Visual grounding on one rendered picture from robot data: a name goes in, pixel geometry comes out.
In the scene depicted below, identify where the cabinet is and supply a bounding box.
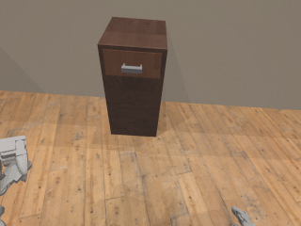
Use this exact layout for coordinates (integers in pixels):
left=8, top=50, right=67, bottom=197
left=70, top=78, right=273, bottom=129
left=97, top=17, right=168, bottom=137

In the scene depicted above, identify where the handle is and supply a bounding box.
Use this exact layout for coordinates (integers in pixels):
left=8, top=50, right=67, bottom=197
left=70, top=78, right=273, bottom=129
left=121, top=63, right=143, bottom=74

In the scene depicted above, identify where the robot right hand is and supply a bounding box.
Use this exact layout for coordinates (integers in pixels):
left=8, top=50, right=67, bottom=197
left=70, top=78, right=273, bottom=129
left=231, top=206, right=256, bottom=226

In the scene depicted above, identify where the drawer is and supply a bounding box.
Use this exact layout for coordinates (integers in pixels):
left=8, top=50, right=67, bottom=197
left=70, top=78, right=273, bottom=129
left=103, top=49, right=163, bottom=78

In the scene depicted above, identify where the robot left hand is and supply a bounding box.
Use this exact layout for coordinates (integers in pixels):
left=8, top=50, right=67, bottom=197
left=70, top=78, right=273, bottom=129
left=0, top=135, right=32, bottom=196

